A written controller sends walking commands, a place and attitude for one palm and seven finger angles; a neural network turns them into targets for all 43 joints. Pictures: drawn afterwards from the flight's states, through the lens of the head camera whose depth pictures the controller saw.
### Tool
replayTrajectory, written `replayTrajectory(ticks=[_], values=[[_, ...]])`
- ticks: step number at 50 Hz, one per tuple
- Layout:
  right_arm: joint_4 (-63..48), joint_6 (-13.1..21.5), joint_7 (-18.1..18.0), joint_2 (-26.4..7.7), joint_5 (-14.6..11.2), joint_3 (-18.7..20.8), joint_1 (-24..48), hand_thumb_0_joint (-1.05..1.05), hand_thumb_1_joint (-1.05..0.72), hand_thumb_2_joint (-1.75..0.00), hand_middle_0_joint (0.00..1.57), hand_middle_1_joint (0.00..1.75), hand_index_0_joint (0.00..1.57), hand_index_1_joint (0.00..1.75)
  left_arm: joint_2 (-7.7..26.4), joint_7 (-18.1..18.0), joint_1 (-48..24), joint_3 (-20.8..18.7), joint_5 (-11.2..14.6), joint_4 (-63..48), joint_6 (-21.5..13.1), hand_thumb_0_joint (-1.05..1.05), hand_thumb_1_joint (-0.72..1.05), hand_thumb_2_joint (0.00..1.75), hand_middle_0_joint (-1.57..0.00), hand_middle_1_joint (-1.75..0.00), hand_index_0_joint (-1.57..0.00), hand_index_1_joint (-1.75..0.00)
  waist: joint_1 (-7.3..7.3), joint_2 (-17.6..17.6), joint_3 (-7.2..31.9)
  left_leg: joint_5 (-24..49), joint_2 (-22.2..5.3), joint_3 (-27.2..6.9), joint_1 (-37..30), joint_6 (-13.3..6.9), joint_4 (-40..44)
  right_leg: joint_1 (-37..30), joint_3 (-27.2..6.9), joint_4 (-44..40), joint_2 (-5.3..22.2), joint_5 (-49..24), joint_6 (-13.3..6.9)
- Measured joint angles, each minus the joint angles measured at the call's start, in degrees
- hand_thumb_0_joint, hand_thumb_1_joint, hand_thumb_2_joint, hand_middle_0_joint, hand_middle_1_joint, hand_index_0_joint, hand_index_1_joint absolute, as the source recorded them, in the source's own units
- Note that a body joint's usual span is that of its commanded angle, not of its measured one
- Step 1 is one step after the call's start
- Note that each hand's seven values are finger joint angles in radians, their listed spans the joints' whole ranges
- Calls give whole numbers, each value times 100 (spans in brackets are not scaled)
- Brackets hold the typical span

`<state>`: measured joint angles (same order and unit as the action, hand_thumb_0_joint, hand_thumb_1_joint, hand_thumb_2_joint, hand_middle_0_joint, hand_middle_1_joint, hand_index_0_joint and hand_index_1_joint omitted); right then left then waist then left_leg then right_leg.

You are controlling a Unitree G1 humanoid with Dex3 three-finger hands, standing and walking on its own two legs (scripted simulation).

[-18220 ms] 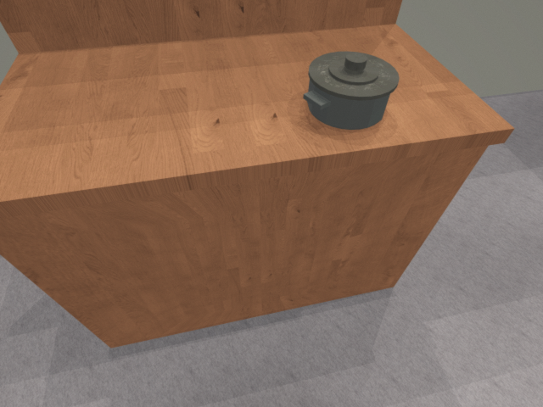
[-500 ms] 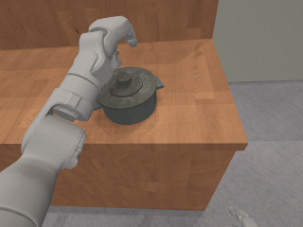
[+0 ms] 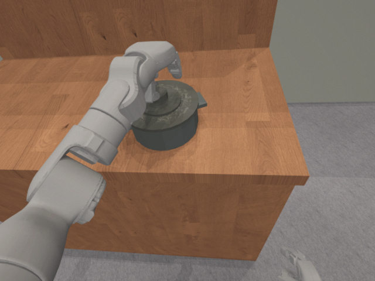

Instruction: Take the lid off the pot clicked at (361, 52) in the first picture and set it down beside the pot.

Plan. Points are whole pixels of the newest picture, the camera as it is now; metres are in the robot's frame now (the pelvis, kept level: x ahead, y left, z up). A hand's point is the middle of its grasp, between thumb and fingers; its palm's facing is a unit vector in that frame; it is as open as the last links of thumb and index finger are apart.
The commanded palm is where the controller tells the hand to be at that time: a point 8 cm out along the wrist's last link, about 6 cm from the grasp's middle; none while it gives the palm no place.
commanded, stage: move the open hand above the knob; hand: left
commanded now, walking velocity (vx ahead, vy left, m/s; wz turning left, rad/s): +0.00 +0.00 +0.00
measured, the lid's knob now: (158, 94) +0.49 +0.07 +0.15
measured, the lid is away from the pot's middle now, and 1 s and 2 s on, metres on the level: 0.00 0.00 0.00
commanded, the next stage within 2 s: lower the open fingers around the knob in 0.64 s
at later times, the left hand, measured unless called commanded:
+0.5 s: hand (145, 73) +0.46 +0.08 +0.23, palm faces -0.16 -0.04 -0.99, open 10.0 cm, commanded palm +0.43 +0.08 +0.29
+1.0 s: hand (157, 82) +0.46 +0.06 +0.21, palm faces -0.23 -0.02 -0.97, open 10.0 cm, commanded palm +0.44 +0.08 +0.27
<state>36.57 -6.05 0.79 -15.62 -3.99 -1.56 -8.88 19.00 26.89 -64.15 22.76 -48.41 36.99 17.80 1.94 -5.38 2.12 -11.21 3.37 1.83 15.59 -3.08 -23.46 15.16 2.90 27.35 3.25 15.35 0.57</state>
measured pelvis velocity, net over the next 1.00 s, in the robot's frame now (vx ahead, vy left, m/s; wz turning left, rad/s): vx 0.01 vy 0.00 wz -0.01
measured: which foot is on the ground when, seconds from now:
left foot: down 0.00-1.00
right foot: down 0.00-1.00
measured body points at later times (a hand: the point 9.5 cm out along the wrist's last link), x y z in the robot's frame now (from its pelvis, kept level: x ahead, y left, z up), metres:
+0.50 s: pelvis +0.00 +0.00 +0.00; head +0.01 -0.04 +0.45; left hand +0.46 +0.08 +0.28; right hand +0.14 -0.25 -0.12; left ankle +0.01 +0.09 -0.74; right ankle -0.02 -0.12 -0.74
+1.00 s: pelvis +0.01 +0.00 +0.00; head +0.02 -0.04 +0.45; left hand +0.47 +0.06 +0.26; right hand +0.14 -0.24 -0.13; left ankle +0.01 +0.09 -0.74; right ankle -0.02 -0.12 -0.74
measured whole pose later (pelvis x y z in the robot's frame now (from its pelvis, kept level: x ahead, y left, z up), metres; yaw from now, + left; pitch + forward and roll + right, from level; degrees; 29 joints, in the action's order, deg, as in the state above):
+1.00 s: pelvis +0.01 +0.00 +0.00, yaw -1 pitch +4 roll +1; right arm 37.8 -5.0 0.4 -15.7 -3.6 -1.2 -10.0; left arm 18.2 25.7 -64.5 20.9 -47.9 39.5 17.4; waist 2.5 -5.5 2.1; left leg -11.4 3.5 2.3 15.1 -3.4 -22.8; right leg 14.7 2.3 26.5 3.3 15.2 0.9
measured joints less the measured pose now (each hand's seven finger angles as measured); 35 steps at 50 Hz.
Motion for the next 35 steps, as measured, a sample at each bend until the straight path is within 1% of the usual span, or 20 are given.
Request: replayTrajectory(ticks=[3,6,8,9,12,15,17,19,21,23,25,28,30,32,35], values=[[81,144,-84,32,30,-29,-35,1,-91,-90,20,30,20,30,31,-151,-225,-219,51,238,-144,0,-37,163,-88,-8,-88,-9,27,4,-7,11,-4,42,-37,1,40,-1,-45,-5,-4,-11,2],[144,126,-46,46,39,-35,-104,1,-91,-90,19,30,20,30,24,-343,-521,-436,-37,721,0,0,-37,163,-88,-8,-88,-9,34,23,64,38,-12,93,0,13,90,79,-99,-1,-14,-27,-2],[122,29,25,22,27,-24,-176,1,-91,-90,19,30,20,30,43,-364,-479,-486,-121,759,120,0,-37,163,-87,-8,-88,-9,23,8,107,46,-22,117,23,19,104,115,-124,-8,-24,-39,-4],[99,-29,57,3,15,-16,-209,1,-91,-90,19,30,20,30,61,-343,-379,-463,-155,672,160,0,-37,163,-87,-8,-88,-9,16,-5,119,42,-28,124,27,19,100,117,-130,-11,-30,-41,-3],[38,-159,101,-48,-15,33,-269,1,-91,-90,19,30,20,30,72,-188,39,-260,-140,205,177,0,-37,163,-87,-8,-87,-9,0,-46,103,21,-33,100,-7,9,73,51,-106,-35,-35,-38,1],[42,-81,32,-65,-21,47,-217,1,-91,-90,19,30,20,30,93,-54,267,-137,-7,-184,46,0,-37,163,-87,-8,-88,-9,11,-42,7,6,-28,67,-77,-1,48,-47,-71,-42,-31,-30,3],[63,55,-34,-58,-7,51,-161,1,-91,-90,19,30,20,30,135,-76,207,-125,65,-252,-64,0,-37,163,-87,-8,-88,-9,17,-24,-39,8,-24,57,-106,-2,46,-80,-61,-42,-27,-31,2],[109,158,-78,-39,-1,37,-94,1,-91,-90,19,30,20,30,131,-188,-28,-197,56,-12,-93,0,-37,163,-88,-8,-88,-9,8,16,-38,20,-23,69,-101,4,57,-56,-74,-26,-25,-34,-2],[136,166,-70,-27,-1,18,-39,1,-91,-90,19,30,20,30,92,-328,-283,-336,24,393,-13,0,-37,163,-88,-8,-88,-9,5,52,4,40,-24,83,-57,14,74,7,-90,-15,-27,-44,-8],[113,103,-25,-26,-10,8,-19,1,-91,-90,19,30,20,30,76,-382,-424,-355,-65,673,133,0,-37,163,-88,-8,-88,-9,-3,73,48,58,-27,94,2,23,83,78,-101,-4,-29,-54,-11],[45,16,34,-36,-20,23,-34,1,-91,-90,19,30,20,30,72,-351,-355,-276,-119,641,224,0,-37,163,-87,-8,-88,-9,-16,66,66,61,-29,85,45,24,70,110,-92,-2,-31,-57,-13],[-20,-58,49,-53,-25,36,-44,1,-91,-90,19,30,20,30,71,-195,-33,-146,-134,272,180,0,-37,163,-87,-8,-88,-9,-26,31,50,41,-28,56,34,12,41,66,-62,-21,-31,-51,-7],[-16,-16,4,-46,-28,32,-28,1,-91,-90,19,30,20,30,81,-105,67,-58,-60,116,96,0,-37,163,-87,-8,-88,-9,-12,19,17,21,-22,32,3,4,19,13,-38,-28,-25,-39,-2],[12,85,-47,-25,-21,27,-13,1,-91,-90,19,30,20,30,105,-70,20,-26,16,56,0,0,-37,163,-87,-8,-88,-9,3,25,-16,12,-14,16,-31,-1,17,-30,-23,-35,-18,-30,1],[82,200,-94,15,-1,-5,-2,1,-91,-90,19,30,20,30,88,-177,-248,-206,57,313,-59,0,-37,163,-88,-8,-88,-9,12,57,0,15,-10,32,-43,0,45,-26,-40,-41,-14,-29,2]])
